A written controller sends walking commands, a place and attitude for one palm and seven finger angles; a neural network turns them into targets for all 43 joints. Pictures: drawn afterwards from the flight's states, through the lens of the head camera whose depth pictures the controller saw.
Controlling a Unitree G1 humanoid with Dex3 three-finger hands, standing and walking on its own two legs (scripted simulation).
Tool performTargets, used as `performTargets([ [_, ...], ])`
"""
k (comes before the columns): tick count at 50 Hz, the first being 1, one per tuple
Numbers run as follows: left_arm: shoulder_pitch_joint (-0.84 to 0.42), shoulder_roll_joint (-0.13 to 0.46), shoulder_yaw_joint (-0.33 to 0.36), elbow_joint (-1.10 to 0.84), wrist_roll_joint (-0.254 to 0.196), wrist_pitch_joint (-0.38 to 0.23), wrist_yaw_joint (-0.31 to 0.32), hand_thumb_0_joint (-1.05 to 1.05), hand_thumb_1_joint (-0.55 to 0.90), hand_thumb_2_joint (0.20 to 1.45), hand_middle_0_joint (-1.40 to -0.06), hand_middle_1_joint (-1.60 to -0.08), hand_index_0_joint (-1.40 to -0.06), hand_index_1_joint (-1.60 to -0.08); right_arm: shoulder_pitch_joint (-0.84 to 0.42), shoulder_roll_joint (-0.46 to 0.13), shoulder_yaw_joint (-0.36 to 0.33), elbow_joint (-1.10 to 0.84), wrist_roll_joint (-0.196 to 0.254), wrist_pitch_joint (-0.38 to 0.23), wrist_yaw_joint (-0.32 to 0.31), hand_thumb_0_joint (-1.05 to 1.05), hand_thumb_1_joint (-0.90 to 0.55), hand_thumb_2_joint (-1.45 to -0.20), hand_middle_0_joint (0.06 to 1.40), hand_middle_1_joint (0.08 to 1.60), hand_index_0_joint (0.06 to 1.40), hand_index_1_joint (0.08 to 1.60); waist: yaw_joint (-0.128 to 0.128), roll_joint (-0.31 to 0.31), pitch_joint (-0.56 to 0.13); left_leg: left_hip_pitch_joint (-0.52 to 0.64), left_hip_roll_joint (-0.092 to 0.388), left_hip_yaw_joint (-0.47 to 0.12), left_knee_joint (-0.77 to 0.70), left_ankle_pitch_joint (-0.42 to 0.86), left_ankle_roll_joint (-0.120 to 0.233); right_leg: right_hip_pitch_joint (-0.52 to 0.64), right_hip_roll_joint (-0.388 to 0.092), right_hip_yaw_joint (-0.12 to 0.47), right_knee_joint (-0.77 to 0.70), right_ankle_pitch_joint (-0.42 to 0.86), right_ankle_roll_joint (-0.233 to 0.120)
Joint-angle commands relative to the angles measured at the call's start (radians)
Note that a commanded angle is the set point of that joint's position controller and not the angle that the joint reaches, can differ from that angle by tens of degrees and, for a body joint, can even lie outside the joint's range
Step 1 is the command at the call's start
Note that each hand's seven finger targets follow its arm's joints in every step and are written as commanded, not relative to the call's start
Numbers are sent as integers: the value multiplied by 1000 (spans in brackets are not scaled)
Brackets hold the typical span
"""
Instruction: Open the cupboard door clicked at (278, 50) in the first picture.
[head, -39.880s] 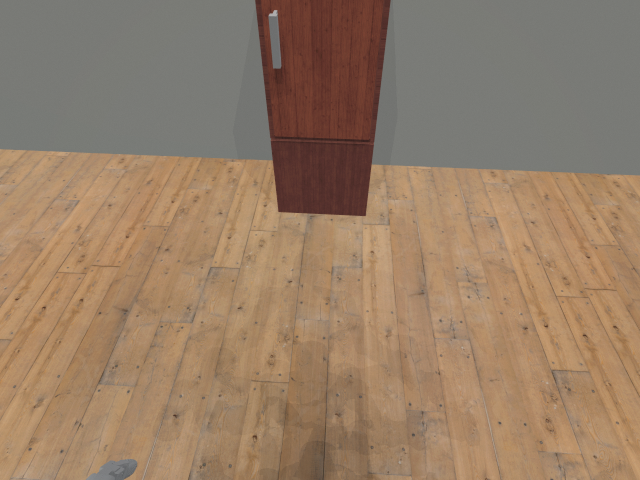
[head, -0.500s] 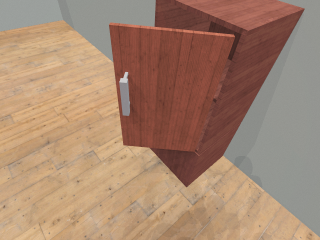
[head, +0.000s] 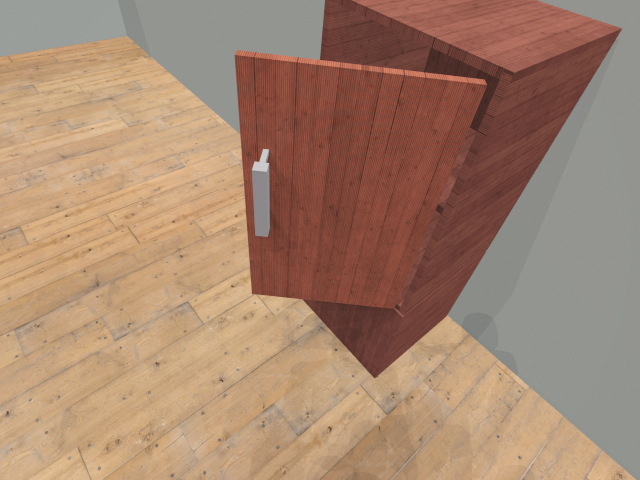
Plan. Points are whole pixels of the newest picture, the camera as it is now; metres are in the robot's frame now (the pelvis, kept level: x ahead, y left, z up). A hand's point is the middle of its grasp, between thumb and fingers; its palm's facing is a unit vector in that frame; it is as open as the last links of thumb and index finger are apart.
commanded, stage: come to a stop and stand still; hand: left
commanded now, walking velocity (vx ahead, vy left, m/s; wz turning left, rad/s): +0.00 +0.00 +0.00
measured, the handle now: (263, 193) +0.57 +0.14 +0.01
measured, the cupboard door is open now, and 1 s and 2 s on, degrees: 46 46 46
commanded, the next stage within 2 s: look again from close up in 0.56 s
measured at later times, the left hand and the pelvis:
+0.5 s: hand out of the picture -0.06 +0.15 -0.18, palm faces +0.04 -0.99 -0.11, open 7.4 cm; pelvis -0.01 +0.01 +0.00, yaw -1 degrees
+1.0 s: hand out of the picture -0.02 +0.18 -0.18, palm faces +0.02 -0.97 -0.22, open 7.4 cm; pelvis +0.01 +0.01 -0.01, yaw -1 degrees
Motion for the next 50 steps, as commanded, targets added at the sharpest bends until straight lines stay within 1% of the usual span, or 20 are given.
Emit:
performTargets([
  [1,104,49,13,-15,6,-2,6,0,900,900,-200,-300,-200,-300,60,-94,-13,-31,6,-11,-1,0,-900,-900,200,300,200,300,-1,48,69,-37,179,-212,-150,-26,-39,-40,-96,90,-53,69,-30],
  [7,113,48,13,-11,6,1,9,0,900,900,-200,-300,-200,-300,75,-97,-14,-21,6,-8,1,0,-900,-900,200,300,200,300,-2,33,70,-30,183,-225,-175,-64,-41,-55,-96,92,-40,53,-29],
  [10,119,49,14,-6,7,4,10,0,900,900,-200,-300,-200,-300,87,-99,-16,-15,6,-5,1,0,-900,-900,200,300,200,300,-5,54,80,-30,190,-241,-204,-126,-49,-77,-91,88,-24,30,-28],
  [14,131,44,14,-5,9,6,11,0,900,900,-200,-300,-200,-300,95,-93,-19,-10,6,-2,2,0,-900,-900,200,300,200,300,-4,37,93,-50,191,-247,-218,-176,-49,-85,-86,89,-17,23,-27],
  [20,150,33,15,1,11,6,12,0,900,900,-200,-300,-200,-300,105,-80,-22,-5,6,1,3,0,-900,-900,200,300,200,300,-2,50,97,-67,190,-249,-230,-222,-49,-95,-82,88,-9,15,-26],
  [26,156,25,16,3,12,3,14,0,900,900,-200,-300,-200,-300,110,-70,-24,-4,6,2,4,0,-900,-900,200,300,200,300,-5,43,91,-67,183,-242,-219,-212,-47,-97,-81,94,-16,17,-29],
  [30,167,18,16,8,12,2,13,0,900,900,-200,-300,-200,-300,111,-68,-26,-3,5,2,4,0,-900,-900,200,300,200,300,-5,72,87,-56,183,-240,-225,-228,-52,-109,-79,93,-9,13,-27],
  [32,166,17,14,8,13,1,14,0,900,900,-200,-300,-200,-300,108,-66,-25,-8,6,3,4,0,-900,-900,200,300,200,300,-6,52,99,-68,180,-233,-218,-215,-49,-108,-81,96,-17,20,-28],
  [33,126,75,-6,14,34,-19,40,0,900,900,-200,-300,-200,-300,5,-144,-15,-103,2,3,18,0,-900,-900,200,300,200,300,5,73,178,-153,162,-165,-53,-81,-83,-166,-99,88,11,6,-34],
  [34,118,101,11,-32,18,-11,31,0,900,900,-200,-300,-200,-300,30,-106,-21,-125,-2,13,26,0,-900,-900,200,300,200,300,-15,122,108,-138,130,-184,-60,-297,-83,-187,-92,96,8,-216,-49],
  [35,121,94,22,-40,20,-5,24,0,900,900,-200,-300,-200,-300,40,-111,-30,-120,-4,15,24,0,-900,-900,200,300,200,300,-22,189,112,-157,140,-220,-107,-369,-70,-204,-64,70,56,-231,-52],
  [36,147,98,21,-35,21,-13,19,0,900,900,-200,-300,-200,-300,50,-118,-23,-125,-7,11,26,0,-900,-900,200,300,200,300,-8,256,19,-155,148,-253,-127,-369,-60,-120,-48,50,108,-156,-56],
  [37,166,83,19,-28,18,-16,14,0,900,900,-200,-300,-200,-300,28,-116,-26,-134,-3,9,26,0,-900,-900,200,300,200,300,1,225,2,-154,154,-258,-133,-366,-45,-102,-44,49,110,-125,-56],
  [38,166,68,17,-26,16,-19,13,0,900,900,-200,-300,-200,-300,27,-114,-27,-138,-2,7,25,0,-900,-900,200,300,200,300,-1,164,-15,-132,158,-256,-122,-326,-37,-99,-48,57,102,-101,-57],
  [39,145,59,11,-27,14,-22,12,0,900,900,-200,-300,-200,-300,40,-109,-26,-138,-1,4,25,0,-900,-900,200,300,200,300,-8,91,-4,-128,160,-257,-112,-297,-32,-106,-57,70,83,-93,-57],
  [40,126,51,7,-30,12,-25,12,0,900,900,-200,-300,-200,-300,51,-107,-24,-134,0,1,24,0,-900,-900,200,300,200,300,-14,46,8,-112,159,-254,-105,-260,-31,-122,-67,87,63,-91,-60],
  [43,87,55,5,-37,10,-29,12,0,900,900,-200,-300,-200,-300,67,-115,-22,-119,0,-5,24,0,-900,-900,200,300,200,300,-24,-19,66,-92,158,-237,-95,-169,-29,-160,-80,109,42,-58,-56],
  [45,75,64,4,-36,7,-28,13,0,900,900,-200,-300,-200,-300,72,-126,-21,-108,1,-9,22,0,-900,-900,200,300,200,300,-28,-29,88,-76,157,-229,-98,-133,-30,-170,-84,116,34,-49,-54],
  [46,74,69,7,-38,9,-29,13,0,900,900,-200,-300,-200,-300,71,-120,-19,-102,0,-13,23,0,-900,-900,200,300,200,300,-23,-8,94,-79,154,-216,-93,-96,-28,-160,-90,115,30,-23,-54],
  [50,67,94,10,-40,6,-27,13,0,900,900,-200,-300,-200,-300,61,-138,-15,-91,1,-20,20,0,-900,-900,200,300,200,300,-20,-11,69,-33,154,-198,-81,-7,-29,-138,-94,124,25,19,-49],
])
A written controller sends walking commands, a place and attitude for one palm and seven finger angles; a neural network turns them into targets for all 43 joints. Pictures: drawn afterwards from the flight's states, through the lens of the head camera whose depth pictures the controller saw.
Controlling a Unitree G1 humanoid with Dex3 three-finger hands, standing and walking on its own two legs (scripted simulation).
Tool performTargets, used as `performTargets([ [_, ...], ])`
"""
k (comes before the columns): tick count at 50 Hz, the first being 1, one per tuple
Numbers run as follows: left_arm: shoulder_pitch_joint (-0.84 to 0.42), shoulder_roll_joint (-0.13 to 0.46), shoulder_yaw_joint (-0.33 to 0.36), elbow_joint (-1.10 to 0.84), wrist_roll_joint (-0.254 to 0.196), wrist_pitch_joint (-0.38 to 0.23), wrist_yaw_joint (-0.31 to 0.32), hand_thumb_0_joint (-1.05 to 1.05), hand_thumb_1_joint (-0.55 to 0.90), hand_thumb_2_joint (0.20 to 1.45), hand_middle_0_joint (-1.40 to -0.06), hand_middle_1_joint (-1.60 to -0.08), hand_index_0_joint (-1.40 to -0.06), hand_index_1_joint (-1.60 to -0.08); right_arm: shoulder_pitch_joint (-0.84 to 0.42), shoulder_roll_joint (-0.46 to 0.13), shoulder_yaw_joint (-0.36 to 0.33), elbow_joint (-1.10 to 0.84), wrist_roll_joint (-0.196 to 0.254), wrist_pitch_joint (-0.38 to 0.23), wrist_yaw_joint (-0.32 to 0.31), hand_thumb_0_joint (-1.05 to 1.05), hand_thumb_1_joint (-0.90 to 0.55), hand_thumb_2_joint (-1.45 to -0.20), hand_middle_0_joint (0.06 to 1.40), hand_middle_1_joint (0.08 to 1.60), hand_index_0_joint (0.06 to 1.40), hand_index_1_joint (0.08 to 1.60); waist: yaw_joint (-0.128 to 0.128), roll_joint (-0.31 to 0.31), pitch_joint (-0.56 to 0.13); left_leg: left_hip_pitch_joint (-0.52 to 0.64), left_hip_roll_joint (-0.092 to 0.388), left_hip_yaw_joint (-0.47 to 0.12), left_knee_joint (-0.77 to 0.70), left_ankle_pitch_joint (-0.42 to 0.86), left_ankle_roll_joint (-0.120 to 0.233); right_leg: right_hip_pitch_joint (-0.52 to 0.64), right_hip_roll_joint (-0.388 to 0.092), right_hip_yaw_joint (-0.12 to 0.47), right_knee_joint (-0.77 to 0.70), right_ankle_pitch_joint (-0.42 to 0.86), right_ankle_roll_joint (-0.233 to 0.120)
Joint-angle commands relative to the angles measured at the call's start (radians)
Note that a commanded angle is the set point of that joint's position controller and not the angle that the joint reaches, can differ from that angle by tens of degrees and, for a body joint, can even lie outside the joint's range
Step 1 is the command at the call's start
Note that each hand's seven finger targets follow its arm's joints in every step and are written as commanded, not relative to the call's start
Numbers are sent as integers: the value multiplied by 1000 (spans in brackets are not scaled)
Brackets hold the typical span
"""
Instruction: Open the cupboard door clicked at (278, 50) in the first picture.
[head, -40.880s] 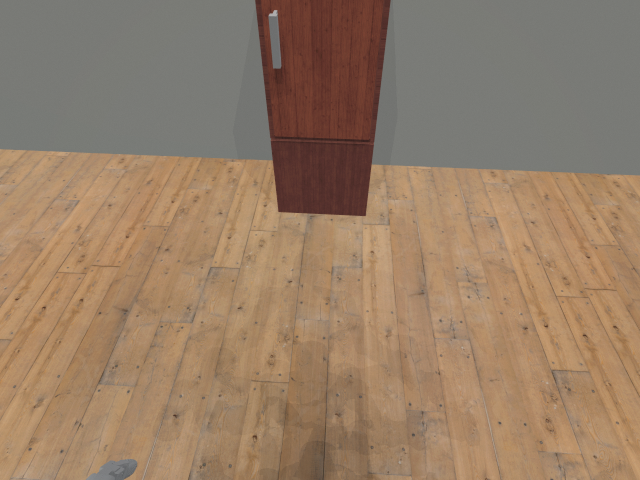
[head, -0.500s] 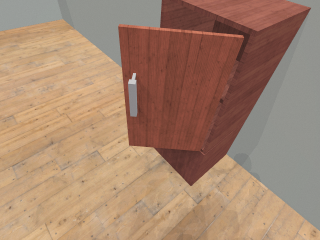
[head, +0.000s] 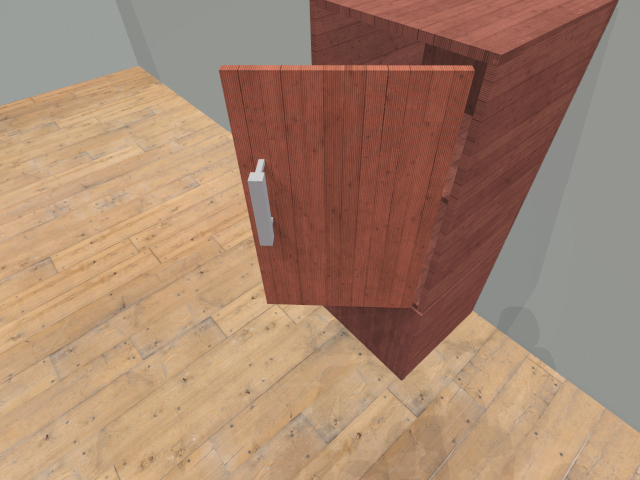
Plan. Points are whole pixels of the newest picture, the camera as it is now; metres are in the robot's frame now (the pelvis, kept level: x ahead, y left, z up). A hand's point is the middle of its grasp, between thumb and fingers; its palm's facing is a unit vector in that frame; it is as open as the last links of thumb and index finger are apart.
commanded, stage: look again from close up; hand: left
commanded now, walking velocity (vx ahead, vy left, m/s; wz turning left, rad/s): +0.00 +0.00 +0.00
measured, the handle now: (264, 203) +0.57 +0.14 +0.02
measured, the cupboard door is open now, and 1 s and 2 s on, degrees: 46 46 46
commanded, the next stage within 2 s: raise the hand with hooked fingers in 0.16 s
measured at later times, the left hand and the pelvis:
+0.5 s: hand (199, 390) +0.23 +0.17 +0.01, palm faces +0.20 -0.98 -0.08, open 7.7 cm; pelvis +0.00 -0.03 -0.02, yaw +3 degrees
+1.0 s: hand (206, 412) +0.21 +0.16 -0.03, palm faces -0.05 -1.00 -0.04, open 10.5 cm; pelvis -0.01 -0.08 -0.07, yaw +4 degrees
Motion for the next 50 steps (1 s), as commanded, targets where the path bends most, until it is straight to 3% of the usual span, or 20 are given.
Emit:
performTargets([
  [1,45,91,15,-39,3,-12,5,0,900,900,-200,-300,-200,-300,43,-79,-6,-28,7,-23,-4,0,-900,-900,200,300,200,300,-6,-78,99,2,178,-207,-128,58,-43,-62,-68,96,-105,112,-62],
  [12,-2,129,20,-49,-2,-7,5,0,900,900,-200,-300,-200,-300,8,-84,-3,8,9,-27,-11,0,-900,-900,200,300,200,300,1,-51,49,51,181,-178,-85,215,-50,7,-77,110,-119,232,-57],
  [13,32,115,11,-32,10,-6,38,0,900,900,-200,-300,-200,-300,-32,-106,-1,-63,17,-15,-6,0,-900,-900,200,300,200,300,11,-111,138,-16,213,-181,45,271,-76,-73,-90,129,-130,278,-38],
  [14,-697,393,210,-1569,-174,-201,35,0,877,890,-202,-315,-202,-315,-18,-274,-56,-425,69,-147,-34,0,-900,-900,200,300,200,300,-120,126,-377,319,111,-228,-16,371,-127,-97,23,24,-29,325,-47],
  [15,-249,315,162,-1365,-109,-162,50,0,853,880,-203,-330,-203,-330,-79,-187,-4,-362,56,-249,-56,0,-900,-900,200,300,200,300,-7,301,-373,438,188,-269,-76,482,-162,-161,36,24,109,106,-57],
  [16,-181,265,138,-1253,-116,-113,90,0,830,870,-205,-345,-205,-345,-76,-175,-15,-292,54,-269,-62,0,-900,-900,200,300,200,300,-3,301,-308,323,173,-261,-106,405,-200,-191,29,17,147,-19,-47],
  [17,92,-5,-24,-1037,-143,-27,82,0,807,860,-207,-360,-207,-360,-46,-114,-16,-286,63,-261,-49,0,-900,-900,200,300,200,300,-36,186,-136,247,171,-254,-123,301,-174,-252,36,5,134,-54,-37],
  [19,-92,95,68,-1171,-178,-108,45,0,760,840,-210,-390,-210,-390,-86,-195,-46,-389,51,-275,-34,0,-900,-900,200,300,200,300,-54,66,-3,51,141,-255,-36,31,-142,-278,37,-13,64,-39,-42],
  [21,71,91,136,-927,-189,-203,-21,0,713,820,-213,-420,-213,-420,-90,-208,-60,-428,41,-261,-26,0,-900,-900,200,300,200,300,-36,-152,70,-132,100,-223,85,-66,-126,-333,50,-37,28,-41,-44],
  [24,128,55,165,-817,-253,-423,-189,0,643,790,-218,-465,-218,-465,-143,-209,-75,-490,27,-253,-14,0,-900,-900,200,300,200,300,6,-399,12,-372,77,-176,286,-94,-117,-492,55,-20,187,-116,-41],
  [25,154,62,170,-821,-272,-491,-256,0,620,780,-220,-480,-220,-480,-157,-211,-83,-518,26,-259,-5,0,-900,-900,200,300,200,300,24,-392,-33,-423,65,-160,332,-97,-120,-495,51,2,227,-112,-42],
  [27,193,129,226,-797,-300,-573,-393,0,573,760,-223,-510,-223,-510,-167,-220,-95,-583,40,-263,20,0,-900,-900,200,300,200,300,47,-204,-120,-431,46,-141,398,-42,-130,-446,33,44,296,-5,-61],
  [31,-5,315,383,-1001,-333,-528,-433,0,480,720,-230,-570,-230,-570,-172,-215,-91,-670,50,-241,4,0,-900,-900,200,300,200,300,66,29,-303,-478,42,-111,483,-53,-104,-440,32,124,350,-21,-48],
  [35,-173,327,402,-1378,-361,-616,-349,0,387,680,-237,-630,-237,-630,-125,-161,-76,-669,45,-239,-24,0,-900,-900,200,300,200,300,14,151,-409,-398,74,-143,530,19,-81,-414,37,169,343,72,-29],
  [38,-209,278,314,-1386,-349,-661,-350,0,317,650,-242,-675,-242,-675,-101,-163,-64,-615,38,-248,-43,0,-900,-900,200,300,200,300,-56,106,-334,-446,90,-164,581,1,-75,-491,43,180,346,70,-25],
  [41,-254,270,251,-1187,-361,-613,-445,0,247,620,-247,-720,-247,-720,-97,-198,-41,-578,54,-259,-56,0,-900,-900,200,300,200,300,-106,39,-194,-541,96,-183,616,-80,-68,-558,42,208,312,-16,12],
  [42,-248,304,276,-1121,-359,-574,-479,0,223,610,-248,-735,-248,-735,-90,-205,-42,-572,62,-257,-62,0,-900,-900,200,300,200,300,-101,0,-197,-571,95,-180,615,-96,-68,-534,30,228,287,-31,24],
  [44,-194,350,331,-1011,-372,-456,-538,0,177,590,-252,-765,-252,-765,-94,-218,-43,-592,78,-247,-73,0,-900,-900,200,300,200,300,-67,-88,-248,-598,84,-173,595,-91,-66,-430,3,270,241,-8,52],
  [46,-141,390,406,-948,-410,-331,-575,0,130,570,-255,-795,-255,-795,-106,-224,-41,-624,86,-233,-75,0,-900,-900,200,300,200,300,-10,-93,-307,-575,70,-172,564,-45,-70,-312,-14,284,230,91,68],
  [50,-120,435,559,-1052,-466,-304,-523,0,37,530,-262,-855,-262,-855,-101,-197,-39,-652,74,-218,-66,0,-900,-900,200,300,200,300,43,-130,-411,-539,72,-182,507,32,-86,-146,-41,268,261,382,97],
])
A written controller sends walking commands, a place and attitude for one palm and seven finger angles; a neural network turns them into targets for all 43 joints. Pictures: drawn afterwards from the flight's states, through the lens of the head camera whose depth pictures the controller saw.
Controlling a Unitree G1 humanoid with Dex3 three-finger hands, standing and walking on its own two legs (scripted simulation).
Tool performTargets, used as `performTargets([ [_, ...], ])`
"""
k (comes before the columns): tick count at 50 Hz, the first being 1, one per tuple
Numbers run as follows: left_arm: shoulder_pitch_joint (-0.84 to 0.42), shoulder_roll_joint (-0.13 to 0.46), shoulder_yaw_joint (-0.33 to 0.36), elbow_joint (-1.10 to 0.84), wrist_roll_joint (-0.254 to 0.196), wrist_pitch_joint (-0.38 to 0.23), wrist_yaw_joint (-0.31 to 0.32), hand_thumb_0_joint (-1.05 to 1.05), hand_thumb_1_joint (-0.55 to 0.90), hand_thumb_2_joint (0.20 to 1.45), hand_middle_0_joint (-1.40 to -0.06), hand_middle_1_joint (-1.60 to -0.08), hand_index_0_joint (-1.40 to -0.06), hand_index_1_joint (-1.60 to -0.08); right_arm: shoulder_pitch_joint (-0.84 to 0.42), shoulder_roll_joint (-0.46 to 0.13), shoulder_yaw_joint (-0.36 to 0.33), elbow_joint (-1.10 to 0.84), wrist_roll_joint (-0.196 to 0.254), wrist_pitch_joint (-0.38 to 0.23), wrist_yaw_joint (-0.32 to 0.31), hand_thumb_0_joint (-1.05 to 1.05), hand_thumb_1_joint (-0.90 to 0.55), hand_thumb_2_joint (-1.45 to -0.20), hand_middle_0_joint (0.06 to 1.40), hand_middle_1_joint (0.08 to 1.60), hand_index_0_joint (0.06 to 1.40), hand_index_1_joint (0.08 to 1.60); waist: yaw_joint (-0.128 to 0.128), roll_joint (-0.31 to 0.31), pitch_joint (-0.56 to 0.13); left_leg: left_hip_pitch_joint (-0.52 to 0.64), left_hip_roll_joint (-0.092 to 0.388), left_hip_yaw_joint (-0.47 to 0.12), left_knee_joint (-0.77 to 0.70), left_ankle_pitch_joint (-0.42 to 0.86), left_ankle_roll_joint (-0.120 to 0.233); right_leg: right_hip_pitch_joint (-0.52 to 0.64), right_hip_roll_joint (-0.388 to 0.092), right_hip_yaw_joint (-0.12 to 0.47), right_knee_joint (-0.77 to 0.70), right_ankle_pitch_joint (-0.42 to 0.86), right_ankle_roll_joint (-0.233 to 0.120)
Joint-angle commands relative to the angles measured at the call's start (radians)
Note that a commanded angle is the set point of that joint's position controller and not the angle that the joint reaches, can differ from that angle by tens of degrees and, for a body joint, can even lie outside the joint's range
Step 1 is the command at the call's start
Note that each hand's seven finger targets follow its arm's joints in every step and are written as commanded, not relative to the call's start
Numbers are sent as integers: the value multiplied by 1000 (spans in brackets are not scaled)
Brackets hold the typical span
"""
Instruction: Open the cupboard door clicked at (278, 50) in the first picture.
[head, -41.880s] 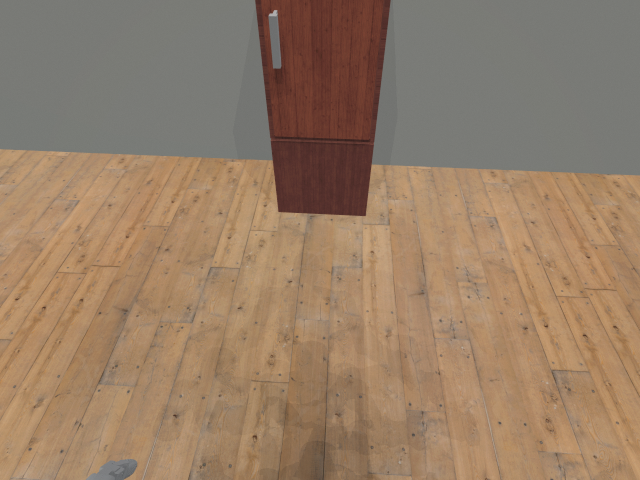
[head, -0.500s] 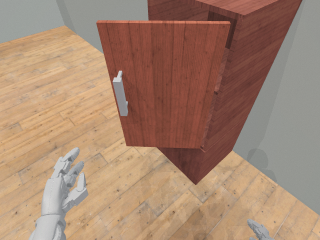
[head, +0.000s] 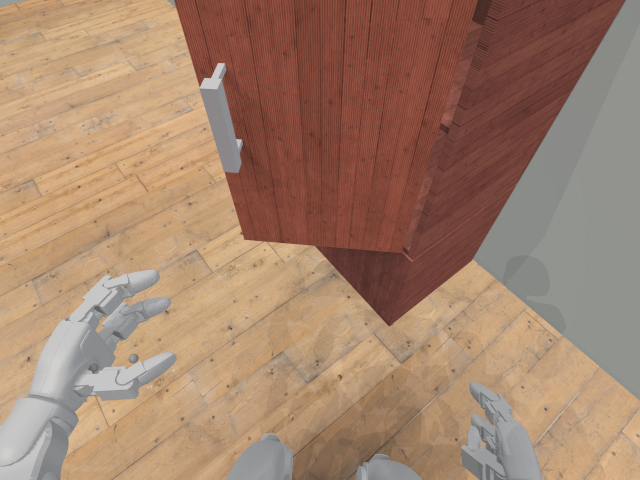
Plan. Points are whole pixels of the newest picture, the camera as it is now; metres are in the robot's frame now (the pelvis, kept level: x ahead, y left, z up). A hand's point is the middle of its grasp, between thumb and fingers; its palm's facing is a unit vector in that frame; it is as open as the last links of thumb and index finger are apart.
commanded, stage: raise the hand with hooked fingers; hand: left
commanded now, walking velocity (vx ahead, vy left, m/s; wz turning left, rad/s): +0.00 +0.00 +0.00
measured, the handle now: (226, 120) +0.59 +0.18 +0.09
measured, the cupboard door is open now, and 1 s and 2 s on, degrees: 46 46 46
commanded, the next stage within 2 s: move the hooked fingers beside the handle in 1.36 s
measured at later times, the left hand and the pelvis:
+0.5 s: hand (57, 306) +0.28 +0.29 +0.10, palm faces +0.00 -1.00 -0.05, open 13.4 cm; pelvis +0.01 +0.05 +0.02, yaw -2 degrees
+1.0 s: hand (25, 268) +0.31 +0.34 +0.11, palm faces -0.04 -1.00 -0.02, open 14.0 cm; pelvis +0.01 +0.07 +0.04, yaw -1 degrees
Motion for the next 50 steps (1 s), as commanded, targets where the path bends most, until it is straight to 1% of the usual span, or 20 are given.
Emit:
performTargets([
  [1,50,238,278,-227,-80,-41,62,0,13,520,-263,-870,-263,-870,-3,-155,-90,-185,0,-54,-11,0,-900,-900,200,300,200,300,65,-77,-339,90,-24,-59,-109,285,19,426,-115,332,-247,620,175],
  [2,32,217,264,-285,-74,-82,86,0,-10,510,-265,-885,-265,-885,3,-145,-90,-183,-6,-61,-6,0,-900,-900,200,300,200,300,59,-58,-342,122,-21,-54,-127,306,19,407,-104,305,-237,640,160],
  [4,16,151,204,-271,-53,-148,118,0,-57,490,-268,-915,-268,-915,5,-139,-95,-159,-6,-70,1,0,-900,-900,200,300,200,300,29,-38,-242,132,-19,-47,-147,254,19,290,-83,280,-260,453,142],
  [6,-11,117,150,-215,-33,-178,115,0,-103,470,-272,-945,-272,-945,16,-154,-100,-148,-7,-74,2,0,-900,-900,200,300,200,300,-1,-76,-171,126,-17,-54,-133,234,26,207,-70,273,-261,371,142],
  [9,-16,115,110,-124,-13,-173,72,0,-173,440,-277,-990,-277,-990,45,-180,-110,-133,4,-82,-3,0,-900,-900,200,300,200,300,-21,-70,-176,135,-22,-47,-147,188,35,156,-65,252,-281,261,133],
  [11,-68,154,108,-123,-21,-147,38,0,-220,420,-280,-1020,-280,-1020,50,-198,-110,-146,11,-86,-11,0,-900,-900,200,300,200,300,-17,-57,-181,165,-22,-49,-162,186,41,155,-55,247,-294,203,119],
  [12,-91,183,121,-161,-22,-142,31,0,-243,410,-282,-1035,-282,-1035,46,-198,-110,-150,14,-88,-16,0,-900,-900,200,300,200,300,-7,-11,-223,200,-22,-45,-180,193,43,172,-53,241,-301,194,110],
  [16,-170,272,191,-280,-25,-138,78,0,-337,370,-288,-1095,-288,-1095,47,-196,-99,-160,3,-99,-25,0,-900,-900,200,300,200,300,18,80,-270,325,-12,-67,-251,244,37,181,-17,146,-267,226,58],
  [18,-138,244,191,-293,-20,-150,119,0,-383,350,-292,-1125,-292,-1125,43,-184,-96,-161,2,-101,-22,0,-900,-900,200,300,200,300,22,94,-262,373,-5,-78,-282,254,26,167,-10,113,-260,227,49],
  [20,-146,213,169,-272,-15,-146,147,0,-430,330,-295,-1155,-295,-1155,38,-187,-91,-158,-1,-98,-18,0,-900,-900,200,300,200,300,10,108,-215,390,1,-100,-308,218,16,129,-6,90,-262,195,47],
  [25,-179,185,113,-109,9,-25,109,0,-500,300,-300,-1200,-300,-1200,46,-208,-86,-172,7,-70,-17,0,-900,-900,200,300,200,300,-9,58,-136,381,11,-133,-355,163,1,101,-6,70,-285,187,51],
  [28,-258,214,114,-102,13,32,62,0,-500,300,-300,-1200,-300,-1200,55,-215,-85,-185,12,-62,-23,0,-900,-900,200,300,200,300,-9,35,-171,419,10,-135,-358,224,-4,127,-3,72,-300,223,50],
  [32,-397,280,164,-181,6,7,61,0,-500,300,-300,-1200,-300,-1200,52,-211,-76,-182,3,-67,-26,0,-900,-900,200,300,200,300,-1,91,-214,515,18,-168,-374,283,-31,125,3,69,-296,228,38],
  [35,-423,299,187,-187,13,-30,80,0,-500,300,-300,-1200,-300,-1200,59,-210,-75,-165,-5,-71,-26,0,-900,-900,200,300,200,300,3,135,-232,599,38,-217,-396,309,-58,80,0,73,-288,212,42],
  [37,-446,312,194,-137,16,-23,71,0,-500,300,-300,-1200,-300,-1200,63,-214,-71,-158,-6,-64,-25,0,-900,-900,200,300,200,300,0,132,-211,587,34,-213,-405,289,-60,88,1,74,-296,209,40],
  [40,-456,313,191,-27,16,20,38,0,-500,300,-300,-1200,-300,-1200,58,-220,-71,-152,3,-53,-35,0,-900,-900,200,300,200,300,-7,70,-174,525,26,-203,-420,208,-41,115,-4,72,-317,200,42],
  [43,-486,335,196,16,10,66,-1,0,-500,300,-300,-1200,-300,-1200,62,-223,-71,-158,7,-49,-39,0,-900,-900,200,300,200,300,-1,89,-196,533,14,-175,-412,262,-32,153,-5,74,-340,231,38],
  [45,-461,310,175,8,5,77,-15,0,-500,300,-300,-1200,-300,-1200,63,-221,-74,-167,7,-53,-36,0,-900,-900,200,300,200,300,0,86,-207,550,15,-175,-405,301,-31,151,-5,72,-344,244,40],
  [47,-437,317,186,-14,-2,66,-20,0,-500,300,-300,-1200,-300,-1200,73,-222,-77,-173,2,-56,-26,0,-900,-900,200,300,200,300,8,67,-242,565,12,-163,-390,377,-31,177,0,71,-347,278,38],
  [50,-424,331,208,-47,-7,37,-2,0,-500,300,-300,-1200,-300,-1200,74,-222,-83,-173,-2,-57,-14,0,-900,-900,200,300,200,300,13,72,-226,559,13,-163,-385,393,-34,164,2,71,-342,280,39],
])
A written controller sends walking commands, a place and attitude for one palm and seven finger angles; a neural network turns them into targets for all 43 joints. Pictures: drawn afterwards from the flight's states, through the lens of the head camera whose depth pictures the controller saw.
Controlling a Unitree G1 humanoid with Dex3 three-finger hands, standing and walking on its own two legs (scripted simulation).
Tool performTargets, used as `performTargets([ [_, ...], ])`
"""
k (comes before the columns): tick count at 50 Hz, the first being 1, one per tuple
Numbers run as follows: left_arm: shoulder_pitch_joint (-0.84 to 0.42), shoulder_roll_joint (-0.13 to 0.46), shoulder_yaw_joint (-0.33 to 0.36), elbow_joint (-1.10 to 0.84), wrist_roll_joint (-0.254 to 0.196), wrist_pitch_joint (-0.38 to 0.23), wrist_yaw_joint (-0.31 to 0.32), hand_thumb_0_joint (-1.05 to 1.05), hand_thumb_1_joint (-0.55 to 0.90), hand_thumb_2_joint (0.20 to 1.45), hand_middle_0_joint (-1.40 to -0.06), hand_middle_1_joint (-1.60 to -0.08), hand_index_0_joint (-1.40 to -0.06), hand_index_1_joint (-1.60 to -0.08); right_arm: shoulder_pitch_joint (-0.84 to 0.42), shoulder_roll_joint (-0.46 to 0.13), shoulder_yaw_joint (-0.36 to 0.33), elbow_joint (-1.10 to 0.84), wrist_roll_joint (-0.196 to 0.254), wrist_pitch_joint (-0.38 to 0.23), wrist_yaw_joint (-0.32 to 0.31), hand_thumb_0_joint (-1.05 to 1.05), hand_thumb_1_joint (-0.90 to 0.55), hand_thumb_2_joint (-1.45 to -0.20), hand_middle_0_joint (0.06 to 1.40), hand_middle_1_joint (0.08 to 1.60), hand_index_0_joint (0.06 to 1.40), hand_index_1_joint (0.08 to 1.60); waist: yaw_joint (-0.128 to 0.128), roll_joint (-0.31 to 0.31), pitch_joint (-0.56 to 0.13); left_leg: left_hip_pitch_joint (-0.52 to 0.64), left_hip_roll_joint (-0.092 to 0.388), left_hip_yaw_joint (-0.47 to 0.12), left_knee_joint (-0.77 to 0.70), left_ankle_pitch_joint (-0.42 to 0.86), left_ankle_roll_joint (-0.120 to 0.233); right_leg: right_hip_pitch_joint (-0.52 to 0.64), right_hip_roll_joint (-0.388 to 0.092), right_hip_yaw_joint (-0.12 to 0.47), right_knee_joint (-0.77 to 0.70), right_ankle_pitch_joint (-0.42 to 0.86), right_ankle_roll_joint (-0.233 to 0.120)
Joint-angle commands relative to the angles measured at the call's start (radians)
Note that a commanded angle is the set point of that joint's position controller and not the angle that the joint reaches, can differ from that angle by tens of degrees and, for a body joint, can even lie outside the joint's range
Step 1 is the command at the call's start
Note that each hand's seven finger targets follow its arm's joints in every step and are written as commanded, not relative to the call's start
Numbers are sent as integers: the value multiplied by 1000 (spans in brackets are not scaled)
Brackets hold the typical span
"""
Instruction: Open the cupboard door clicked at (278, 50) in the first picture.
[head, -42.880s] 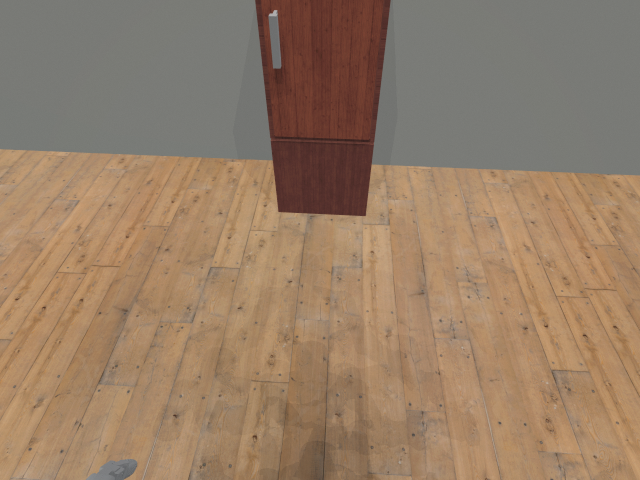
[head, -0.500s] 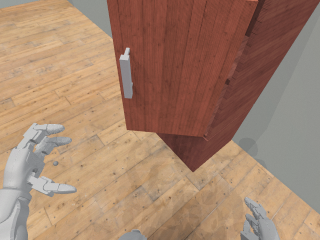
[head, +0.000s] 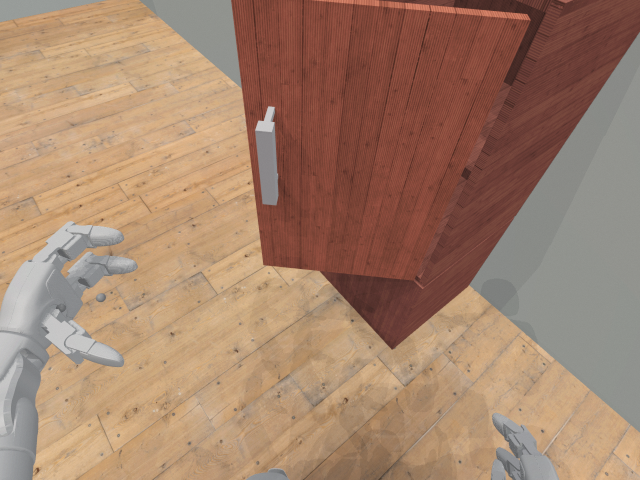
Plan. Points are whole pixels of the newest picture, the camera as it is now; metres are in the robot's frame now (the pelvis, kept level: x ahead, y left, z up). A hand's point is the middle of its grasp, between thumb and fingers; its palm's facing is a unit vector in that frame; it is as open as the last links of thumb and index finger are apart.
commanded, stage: raise the hand with hooked fingers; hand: left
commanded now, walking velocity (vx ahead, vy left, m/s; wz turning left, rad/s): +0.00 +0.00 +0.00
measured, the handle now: (270, 157) +0.58 +0.12 +0.05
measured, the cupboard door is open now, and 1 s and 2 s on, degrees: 46 46 46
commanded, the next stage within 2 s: move the hooked fingers beside the handle in 0.36 s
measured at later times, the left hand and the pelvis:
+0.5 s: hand (132, 305) +0.29 +0.24 +0.07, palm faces +0.01 -1.00 -0.02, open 14.0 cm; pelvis +0.00 -0.03 +0.00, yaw +0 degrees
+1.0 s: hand (174, 240) +0.39 +0.22 +0.07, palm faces +0.01 -1.00 -0.02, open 14.0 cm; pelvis +0.01 -0.04 -0.01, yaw -1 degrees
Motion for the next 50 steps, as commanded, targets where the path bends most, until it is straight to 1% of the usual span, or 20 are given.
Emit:
performTargets([
  [1,-167,241,109,-233,-29,-90,13,0,-500,300,-300,-1200,-300,-1200,-31,-163,-75,-144,-2,-54,0,0,-900,-900,200,300,200,300,20,88,-236,306,62,-187,-144,306,-121,-60,36,8,-64,158,-41],
  [2,-173,240,110,-247,-28,-99,20,0,-500,300,-300,-1200,-300,-1200,-29,-161,-76,-144,2,-52,1,0,-900,-900,200,300,200,300,13,109,-249,319,63,-183,-144,312,-121,-65,35,8,-63,158,-38],
  [6,-177,251,125,-223,-23,-111,39,0,-500,300,-300,-1200,-300,-1200,-31,-159,-74,-141,0,-44,0,0,-900,-900,200,300,200,300,12,95,-222,263,53,-163,-144,232,-104,-42,33,18,-68,141,-40],
  [9,-175,235,104,-237,-17,-114,33,0,-500,300,-300,-1200,-300,-1200,-32,-153,-75,-142,5,-43,-3,0,-900,-900,200,300,200,300,5,130,-251,284,52,-151,-138,233,-93,-42,29,26,-74,146,-35],
  [12,-188,227,87,-245,-22,-115,22,0,-500,300,-300,-1200,-300,-1200,-37,-152,-72,-142,9,-44,-6,0,-900,-900,200,300,200,300,-3,115,-244,267,49,-142,-131,216,-82,-29,32,32,-80,152,-35],
  [13,-185,225,91,-236,-28,-114,19,0,-500,300,-300,-1200,-300,-1200,-37,-151,-72,-140,10,-44,-9,0,-900,-900,200,300,200,300,-8,80,-242,256,46,-137,-126,213,-76,-21,31,35,-84,163,-31],
  [20,-179,215,96,-160,-43,-98,9,0,-500,300,-300,-1200,-300,-1200,-52,-145,-65,-136,15,-41,-16,0,-900,-900,200,300,200,300,-6,22,-208,152,31,-98,-99,151,-56,14,19,72,-103,151,-18],
  [22,-186,221,91,-160,-37,-99,7,0,-500,300,-300,-1200,-300,-1200,-54,-144,-62,-138,15,-40,-13,0,-900,-900,200,300,200,300,-3,45,-208,146,30,-91,-89,169,-55,30,17,86,-100,174,-20],
  [23,-197,218,82,-183,-33,-103,6,0,-500,300,-300,-1200,-300,-1200,-55,-141,-63,-139,15,-40,-13,0,-900,-900,200,300,200,300,-5,71,-220,158,30,-90,-88,172,-54,24,15,85,-98,175,-19],
  [26,-313,280,110,-161,-20,-118,20,0,-500,300,-300,-1200,-300,-1200,-42,-147,-60,-120,12,-34,-19,0,-900,-900,200,300,200,300,-23,43,-207,123,32,-89,-66,156,-51,24,15,107,-95,159,-15],
  [28,-406,266,90,-124,-13,-129,24,0,-500,300,-300,-1200,-300,-1200,-43,-141,-56,-108,15,-31,-22,0,-900,-900,200,300,200,300,-42,49,-205,116,33,-89,-64,126,-51,4,12,113,-99,124,-11],
  [30,-450,276,88,-67,-5,-137,24,0,-500,300,-300,-1200,-300,-1200,-38,-144,-54,-95,17,-30,-29,0,-900,-900,200,300,200,300,-45,61,-202,102,34,-89,-58,112,-51,-4,7,121,-100,103,-11],
  [31,-485,285,85,-57,-6,-138,21,0,-500,300,-300,-1200,-300,-1200,-34,-145,-54,-92,17,-28,-29,0,-900,-900,200,300,200,300,-46,50,-214,98,34,-89,-48,118,-48,6,7,133,-97,111,-11],
  [32,-508,282,76,-43,-1,-139,16,0,-500,300,-300,-1200,-300,-1200,-34,-143,-54,-87,19,-28,-29,0,-900,-900,200,300,200,300,-45,80,-244,105,33,-84,-45,128,-49,18,1,141,-95,125,-10],
  [37,-520,291,65,48,18,-121,3,0,-500,300,-300,-1200,-300,-1200,-6,-146,-59,-80,22,-11,-23,0,-900,-900,200,300,200,300,-34,73,-314,116,33,-79,-38,196,-46,50,1,134,-73,230,-8],
  [41,-505,339,119,135,17,-108,20,0,-500,300,-300,-1200,-300,-1200,16,-155,-62,-86,20,12,-15,0,-900,-900,200,300,200,300,-16,10,-289,56,32,-75,-37,210,-47,76,0,133,-63,273,-4],
  [42,-533,317,97,145,22,-107,23,0,-500,300,-300,-1200,-300,-1200,18,-153,-61,-90,22,16,-12,0,-900,-900,200,300,200,300,-28,0,-286,53,33,-70,-40,207,-45,65,0,132,-62,281,1],
  [44,-543,364,138,169,32,-116,36,0,-500,300,-300,-1200,-300,-1200,31,-159,-67,-86,19,27,-8,0,-900,-900,200,300,200,300,-21,14,-289,35,33,-68,-38,206,-48,71,-2,134,-57,284,1],
  [49,-618,356,125,131,50,-172,49,0,-500,300,-300,-1200,-300,-1200,66,-156,-79,-80,14,51,0,0,-900,-900,200,300,200,300,-34,52,-370,101,35,-64,-26,280,-44,68,12,120,-28,363,-1],
  [50,-614,334,109,112,52,-183,49,0,-500,300,-300,-1200,-300,-1200,67,-153,-81,-81,14,53,2,0,-900,-900,200,300,200,300,-33,91,-393,132,34,-66,-27,308,-44,62,15,114,-23,376,-5],
])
